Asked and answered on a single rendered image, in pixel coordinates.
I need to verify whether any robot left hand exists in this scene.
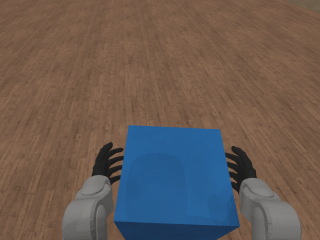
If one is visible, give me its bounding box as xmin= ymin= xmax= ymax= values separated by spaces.
xmin=91 ymin=142 xmax=124 ymax=185

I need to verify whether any right robot forearm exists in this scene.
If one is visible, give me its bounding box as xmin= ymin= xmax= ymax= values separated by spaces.
xmin=239 ymin=178 xmax=302 ymax=240

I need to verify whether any left robot forearm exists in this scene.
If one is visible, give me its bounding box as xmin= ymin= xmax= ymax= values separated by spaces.
xmin=62 ymin=175 xmax=114 ymax=240

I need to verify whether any robot right hand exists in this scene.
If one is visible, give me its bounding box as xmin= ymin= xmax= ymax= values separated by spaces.
xmin=225 ymin=146 xmax=257 ymax=194

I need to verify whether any carton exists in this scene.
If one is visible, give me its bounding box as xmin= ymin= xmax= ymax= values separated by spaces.
xmin=113 ymin=125 xmax=240 ymax=240

